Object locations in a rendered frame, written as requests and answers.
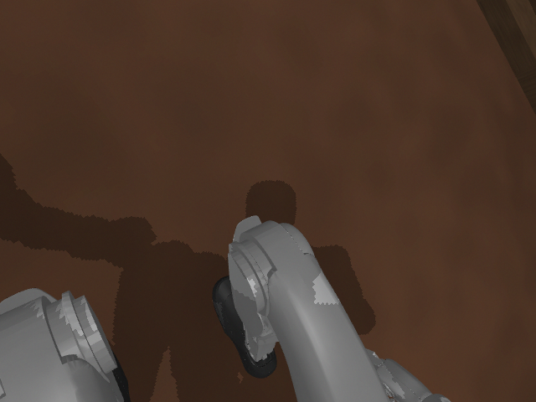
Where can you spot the right robot foot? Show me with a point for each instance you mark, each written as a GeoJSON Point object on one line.
{"type": "Point", "coordinates": [233, 327]}

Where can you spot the left robot foot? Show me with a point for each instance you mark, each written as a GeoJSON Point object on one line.
{"type": "Point", "coordinates": [121, 380]}

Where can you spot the right robot hand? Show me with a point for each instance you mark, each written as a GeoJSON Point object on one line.
{"type": "Point", "coordinates": [398, 382]}

